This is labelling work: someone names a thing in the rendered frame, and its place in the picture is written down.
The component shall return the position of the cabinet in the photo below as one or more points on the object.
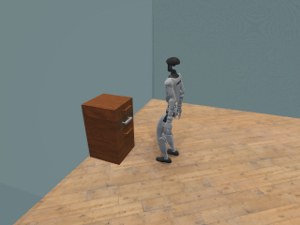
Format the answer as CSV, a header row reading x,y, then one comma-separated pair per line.
x,y
100,115

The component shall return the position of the robot right foot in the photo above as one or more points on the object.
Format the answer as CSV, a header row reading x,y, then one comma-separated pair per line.
x,y
176,153

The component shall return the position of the right robot forearm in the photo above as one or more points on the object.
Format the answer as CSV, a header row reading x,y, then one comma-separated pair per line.
x,y
179,101

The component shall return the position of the robot head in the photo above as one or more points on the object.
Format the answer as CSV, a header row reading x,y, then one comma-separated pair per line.
x,y
172,61

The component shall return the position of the robot left hand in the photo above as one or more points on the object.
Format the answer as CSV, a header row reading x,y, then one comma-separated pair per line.
x,y
169,126

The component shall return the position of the left robot forearm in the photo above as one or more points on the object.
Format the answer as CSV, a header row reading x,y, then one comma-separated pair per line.
x,y
170,111

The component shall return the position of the robot right upper arm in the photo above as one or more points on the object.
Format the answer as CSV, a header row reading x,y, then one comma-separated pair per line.
x,y
182,90

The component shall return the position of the robot left upper arm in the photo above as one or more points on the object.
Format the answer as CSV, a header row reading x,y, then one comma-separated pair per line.
x,y
169,86

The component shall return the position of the robot right hand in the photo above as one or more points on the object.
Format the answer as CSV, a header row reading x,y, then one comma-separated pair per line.
x,y
179,111

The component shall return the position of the drawer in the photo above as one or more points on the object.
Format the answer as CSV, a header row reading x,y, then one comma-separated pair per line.
x,y
124,118

